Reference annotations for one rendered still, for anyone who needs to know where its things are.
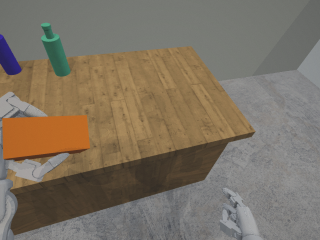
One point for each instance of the robot left forearm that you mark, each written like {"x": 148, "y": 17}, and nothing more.
{"x": 8, "y": 208}

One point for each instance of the robot left hand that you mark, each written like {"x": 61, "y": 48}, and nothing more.
{"x": 12, "y": 107}

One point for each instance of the table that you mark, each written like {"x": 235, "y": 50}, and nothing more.
{"x": 157, "y": 120}

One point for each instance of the sponge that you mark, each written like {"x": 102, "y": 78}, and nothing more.
{"x": 46, "y": 136}

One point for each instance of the robot right hand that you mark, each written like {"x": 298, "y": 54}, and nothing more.
{"x": 241, "y": 222}

